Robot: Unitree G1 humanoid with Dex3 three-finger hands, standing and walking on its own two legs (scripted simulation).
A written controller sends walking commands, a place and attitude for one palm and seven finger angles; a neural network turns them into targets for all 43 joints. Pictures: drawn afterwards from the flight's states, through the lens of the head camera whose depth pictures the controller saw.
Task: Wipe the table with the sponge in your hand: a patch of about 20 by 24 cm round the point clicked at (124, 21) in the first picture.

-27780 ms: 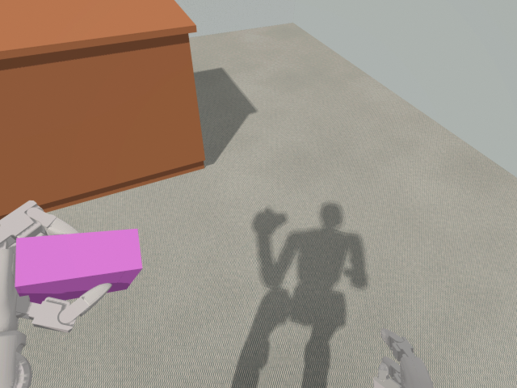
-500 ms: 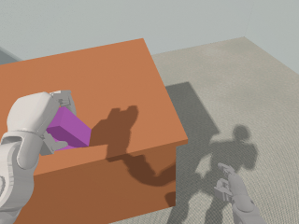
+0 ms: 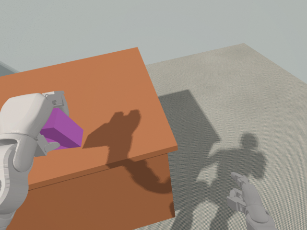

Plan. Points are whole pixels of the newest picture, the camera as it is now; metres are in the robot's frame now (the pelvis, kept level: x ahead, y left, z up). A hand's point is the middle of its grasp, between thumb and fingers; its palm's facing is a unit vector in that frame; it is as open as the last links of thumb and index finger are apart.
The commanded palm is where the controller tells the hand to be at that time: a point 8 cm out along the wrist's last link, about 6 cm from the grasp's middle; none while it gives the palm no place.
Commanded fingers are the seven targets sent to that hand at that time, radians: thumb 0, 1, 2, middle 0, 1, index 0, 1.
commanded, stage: turn the palm down, sponge in hand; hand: left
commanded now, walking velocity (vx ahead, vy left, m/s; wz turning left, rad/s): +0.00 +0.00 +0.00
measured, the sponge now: (53, 134) +0.25 +0.29 +0.17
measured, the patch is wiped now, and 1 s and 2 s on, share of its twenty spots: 0.00 0.00 0.00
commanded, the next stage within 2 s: move the sponge above the wiping area in 0.12 s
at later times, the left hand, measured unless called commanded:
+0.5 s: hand (37, 115) +0.25 +0.30 +0.23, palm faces +0.30 -0.01 -0.96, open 9.2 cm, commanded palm +0.21 +0.28 +0.27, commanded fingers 0.00 0.10 1.30 -1.20 -1.60 -1.20 -1.60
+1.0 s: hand (45, 116) +0.28 +0.31 +0.20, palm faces +0.25 -0.10 -0.96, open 9.2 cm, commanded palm +0.23 +0.29 +0.25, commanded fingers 0.00 0.10 1.30 -1.20 -1.60 -1.20 -1.60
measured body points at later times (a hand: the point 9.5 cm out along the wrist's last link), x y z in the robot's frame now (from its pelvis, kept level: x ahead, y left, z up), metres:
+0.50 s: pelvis +0.01 +0.00 +0.00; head +0.00 -0.06 +0.45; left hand +0.23 +0.30 +0.28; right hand +0.27 -0.20 -0.08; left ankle +0.04 +0.11 -0.74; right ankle +0.02 -0.08 -0.74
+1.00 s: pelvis +0.01 +0.02 +0.00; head +0.00 -0.04 +0.45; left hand +0.26 +0.31 +0.25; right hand +0.26 -0.17 -0.08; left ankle +0.04 +0.11 -0.74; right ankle +0.02 -0.08 -0.74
